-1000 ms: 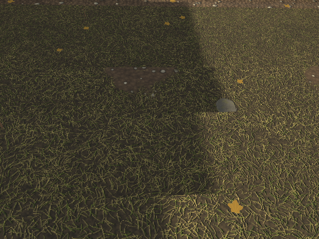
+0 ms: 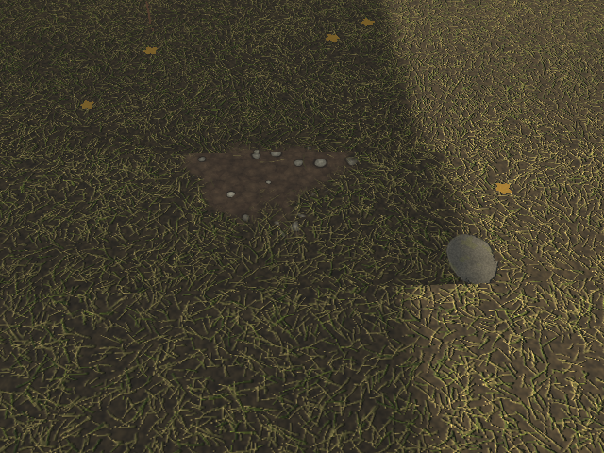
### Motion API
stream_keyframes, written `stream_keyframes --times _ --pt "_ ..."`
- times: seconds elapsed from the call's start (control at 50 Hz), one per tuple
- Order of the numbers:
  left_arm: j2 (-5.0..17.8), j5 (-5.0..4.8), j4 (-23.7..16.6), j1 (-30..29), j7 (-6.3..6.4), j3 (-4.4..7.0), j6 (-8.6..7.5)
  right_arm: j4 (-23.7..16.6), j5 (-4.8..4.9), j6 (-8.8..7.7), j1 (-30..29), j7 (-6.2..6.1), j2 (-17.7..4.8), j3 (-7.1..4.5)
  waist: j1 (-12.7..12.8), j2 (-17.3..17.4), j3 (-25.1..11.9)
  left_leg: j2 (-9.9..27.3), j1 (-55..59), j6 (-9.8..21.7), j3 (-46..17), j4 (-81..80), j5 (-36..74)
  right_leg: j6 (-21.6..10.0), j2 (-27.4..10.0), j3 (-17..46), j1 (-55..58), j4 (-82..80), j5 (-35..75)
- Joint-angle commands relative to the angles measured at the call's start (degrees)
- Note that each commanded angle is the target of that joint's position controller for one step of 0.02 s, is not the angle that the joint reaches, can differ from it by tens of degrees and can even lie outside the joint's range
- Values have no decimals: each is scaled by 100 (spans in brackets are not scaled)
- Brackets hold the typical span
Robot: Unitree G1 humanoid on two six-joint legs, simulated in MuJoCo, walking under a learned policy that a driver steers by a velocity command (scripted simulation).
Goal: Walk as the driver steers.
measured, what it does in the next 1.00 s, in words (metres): goes down, turning left: right foot 0.17 m lower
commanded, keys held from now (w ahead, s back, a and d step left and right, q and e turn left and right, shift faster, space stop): w+q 0.26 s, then q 0.40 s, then e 0.34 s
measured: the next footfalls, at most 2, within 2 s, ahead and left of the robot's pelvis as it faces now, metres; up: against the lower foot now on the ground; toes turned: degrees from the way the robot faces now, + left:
right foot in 0.56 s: +0.48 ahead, -0.12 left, -0.17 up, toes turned +21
left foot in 1.06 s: +0.40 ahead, +0.02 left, -0.17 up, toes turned +13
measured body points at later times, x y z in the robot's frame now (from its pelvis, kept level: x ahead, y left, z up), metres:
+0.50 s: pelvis +0.28 -0.06 -0.07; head +0.29 -0.05 +0.38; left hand +0.45 +0.24 -0.13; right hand +0.29 -0.36 -0.18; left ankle +0.04 +0.04 -0.73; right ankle +0.46 -0.13 -0.79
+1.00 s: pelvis +0.38 -0.10 -0.17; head +0.40 -0.11 +0.28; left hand +0.27 +0.12 -0.30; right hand +0.63 -0.21 -0.29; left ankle +0.39 +0.04 -0.88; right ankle +0.44 -0.13 -0.90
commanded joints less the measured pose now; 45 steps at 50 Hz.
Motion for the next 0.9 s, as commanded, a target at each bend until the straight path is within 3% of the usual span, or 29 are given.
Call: stream_keyframes --times 0.02,0.1,0.12,0.14,0.22,0.24,0.28,0.3,0.32,0.34,0.38,0.42,0.48,0.5,0.52,0.54,0.56,0.58,0.6,0.62,0.64,0.66,0.7,0.72,0.74,0.76,0.82,0.86,0.9 --pt "466 53 -257 312 1 114 182 -222 38 -179 329 -7 -811 -159 166 228 -415 1412 417 863 -1654 -1288 2190 229 -137 105 -250 -688 383" --pt "430 84 -601 -387 -84 86 254 -240 28 -95 667 -33 -947 -196 -44 378 -456 1202 476 573 -1550 -1259 2654 309 -25 -70 -522 -1072 1234" --pt "561 86 -460 -140 -114 141 243 -298 -84 -121 717 -24 -984 -230 -74 368 -773 1320 747 623 -1643 -1091 2564 213 -21 -42 -592 -547 1722" --pt "693 72 -450 -123 -158 200 255 -324 -64 -124 874 -34 -1006 -235 -99 426 -777 1353 970 775 -1865 -1037 2050 142 -152 121 -977 -405 1629" --pt "813 145 -721 -862 -222 251 178 -390 -92 -93 1291 -107 -918 -229 -318 442 -293 1560 1539 1005 -2442 -828 2008 70 -195 264 -2051 -411 1350" --pt "950 80 -942 -1397 -193 345 154 -80 -119 -159 1954 -160 -975 -249 -570 579 -98 1646 2446 986 -2779 -741 1382 104 -269 641 -3097 -676 1353" --pt "1036 72 -1121 -1748 -183 375 67 -26 -76 -257 2195 -256 -1046 -271 -691 494 121 1768 2979 1001 -2993 -588 1618 177 -221 762 -3745 -1148 1211" --pt "1032 63 -1138 -1736 -176 390 36 -21 -94 -301 2170 -277 -1100 -287 -659 558 158 1753 2934 983 -2965 -447 2111 206 -194 766 -3695 -1295 1228" --pt "943 40 -1235 -1808 -194 353 17 -117 -129 -316 1865 -305 -1079 -272 -594 382 210 1386 2076 863 -2616 -446 1903 269 -50 559 -3014 -1939 1726" --pt "796 103 -1303 -1851 -232 302 1 -132 -149 -340 1650 -322 -935 -230 -566 530 184 1235 1555 699 -2512 -197 1658 244 4 530 -2471 -2192 2532" --pt "473 137 -1315 -1618 -325 192 -44 -313 -56 -328 1280 -306 -776 -165 -527 411 -212 819 497 436 -2296 314 1128 55 218 384 -1077 -2681 3897" --pt "387 86 -1356 -1467 -336 139 -84 -421 -51 -309 1163 -316 -745 -119 -511 418 -302 549 -174 214 -2311 777 645 -22 387 369 -73 -3135 4313" --pt "456 -83 -1167 -694 -206 131 -198 -436 -216 -190 1231 -515 -697 -103 -372 224 -371 153 119 -119 -2336 2278 -90 139 280 717 825 -4411 4986" --pt "470 -184 -925 -12 -103 165 -225 -378 -191 -135 1225 -554 -677 -89 -101 122 -519 -16 429 -175 -2139 3208 -486 221 53 782 1231 -5186 5752" --pt "522 -171 -614 762 -13 212 -248 -324 -112 -57 1235 -556 -652 -71 194 -67 -720 -196 379 -234 -1831 4338 -874 283 -168 574 1986 -5965 6815" --pt "829 -62 -311 1489 27 342 -241 -313 -48 16 1339 -519 -558 -80 341 -446 -869 -365 -554 -354 -1466 5633 -2276 329 -514 627 3318 -5800 7083" --pt "1010 134 -415 1882 -44 326 -227 -305 139 102 1725 -511 -301 -81 348 -722 -1380 -680 -1919 -501 -1071 7818 -4724 196 -1334 1033 4766 -4028 9401" --pt "1175 120 -497 1965 -188 298 -274 -537 499 159 2658 -570 -224 -62 -224 -1192 -2406 -525 -3107 -707 -739 9367 -5202 -199 -2493 1339 6168 -1994 12641" --pt "1057 -51 -605 1752 -244 324 -194 -535 312 182 2585 -609 -268 10 -152 -1107 -2733 -9 -3925 -677 -608 9818 -4413 -361 -2627 1600 6068 -1911 11769" --pt "1024 -99 -764 1377 -142 329 -187 -693 97 222 1948 -569 -371 13 14 -695 -2622 50 -4258 -753 -422 10128 -3487 -1003 -2650 1898 5149 -2700 9064" --pt "1057 -95 -901 684 47 330 -162 -861 -156 307 1486 -463 -438 17 -157 -880 -2390 269 -4152 -826 -143 10009 -2617 -1656 -2759 2481 3857 -3617 6052" --pt "634 -124 -983 530 163 175 -109 -961 -410 427 748 -325 -701 -34 -132 -191 -1608 498 -3843 -793 -316 9420 -2095 -1773 -2447 1918 2531 -3987 4841" --pt "589 45 -740 940 134 45 -71 -1182 -314 614 148 -212 -430 38 -56 -96 -796 222 -3270 -640 -436 8994 -1901 -1638 -1930 1464 862 -4110 5528" --pt "588 -42 -608 977 114 33 -68 -1276 -286 620 -52 -183 -370 53 -192 -64 -499 183 -3295 -637 -710 7995 -1200 -1371 -1484 1109 418 -4164 4547" --pt "557 -41 -565 995 89 -4 -70 -1199 -322 626 41 -195 -174 104 -237 -345 -603 -26 -3266 -637 -630 8034 -978 -1282 -1265 1035 317 -4080 4586" --pt "419 -114 -508 1028 97 -89 -81 -1299 -320 587 -124 -179 -8 168 -290 -311 -555 -66 -3343 -759 -864 7198 -537 -1204 -1056 941 253 -4021 4359" --pt "58 -49 -428 1102 143 -259 -26 -1056 -332 601 137 -119 284 288 -375 -498 -971 43 -2800 -998 -571 5322 263 -1119 -714 965 528 -4055 3734" --pt "245 -106 -532 994 155 -175 43 -1116 -365 630 -270 -128 243 337 -243 -586 -967 383 -2484 -1067 -191 3821 385 -847 -664 1125 873 -4211 3135" --pt "407 -134 -568 1343 155 -88 163 -1282 -227 629 -962 -166 215 360 135 -716 -778 424 -1989 -1054 -141 2678 140 -589 -672 1522 934 -4438 1884"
